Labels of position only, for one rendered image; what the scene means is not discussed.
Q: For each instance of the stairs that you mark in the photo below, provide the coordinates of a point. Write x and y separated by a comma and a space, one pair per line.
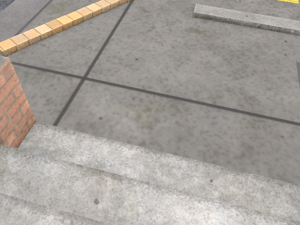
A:
119, 183

